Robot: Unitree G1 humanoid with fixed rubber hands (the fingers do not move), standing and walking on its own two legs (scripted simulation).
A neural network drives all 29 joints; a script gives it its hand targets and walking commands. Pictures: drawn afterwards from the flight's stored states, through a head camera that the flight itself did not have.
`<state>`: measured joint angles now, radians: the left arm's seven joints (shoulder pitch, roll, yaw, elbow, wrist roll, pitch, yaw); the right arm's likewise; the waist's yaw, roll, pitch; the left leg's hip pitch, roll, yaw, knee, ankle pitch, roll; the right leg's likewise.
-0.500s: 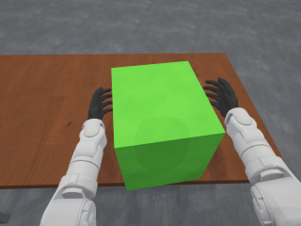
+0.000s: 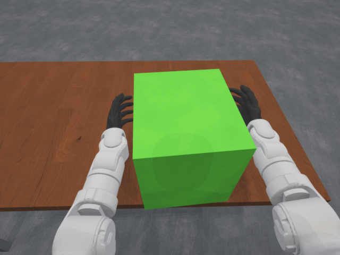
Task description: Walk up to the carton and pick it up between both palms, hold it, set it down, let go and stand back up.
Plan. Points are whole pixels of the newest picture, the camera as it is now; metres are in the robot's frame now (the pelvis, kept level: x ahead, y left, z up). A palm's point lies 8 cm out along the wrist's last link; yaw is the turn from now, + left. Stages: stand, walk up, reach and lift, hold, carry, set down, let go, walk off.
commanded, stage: reach and lift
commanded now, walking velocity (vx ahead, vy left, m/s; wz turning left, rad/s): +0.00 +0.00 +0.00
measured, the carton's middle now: (182, 139) +0.41 +0.01 +0.04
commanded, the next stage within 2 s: none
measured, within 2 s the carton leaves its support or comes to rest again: leaves its support in 1.28 s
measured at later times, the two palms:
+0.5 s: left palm (116, 127) +0.39 +0.17 +0.10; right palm (249, 117) +0.43 -0.15 +0.12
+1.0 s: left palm (112, 130) +0.38 +0.18 +0.11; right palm (248, 121) +0.41 -0.14 +0.12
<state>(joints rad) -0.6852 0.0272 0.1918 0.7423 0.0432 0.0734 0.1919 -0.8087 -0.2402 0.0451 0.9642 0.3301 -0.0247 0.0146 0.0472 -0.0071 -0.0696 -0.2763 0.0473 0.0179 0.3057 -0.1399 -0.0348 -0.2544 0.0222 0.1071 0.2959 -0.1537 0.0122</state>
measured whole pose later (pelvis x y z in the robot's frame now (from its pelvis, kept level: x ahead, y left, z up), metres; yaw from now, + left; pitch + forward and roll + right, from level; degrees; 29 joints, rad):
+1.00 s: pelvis -0.01 +0.00 +0.00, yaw +0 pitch +6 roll +0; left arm -0.67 -0.07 0.36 0.68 0.23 0.12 0.15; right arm -0.78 -0.13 -0.19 0.96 0.06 -0.06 0.07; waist 0.05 -0.01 -0.09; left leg -0.28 0.05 0.02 0.31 -0.13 -0.03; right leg -0.25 0.02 0.11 0.29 -0.14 0.02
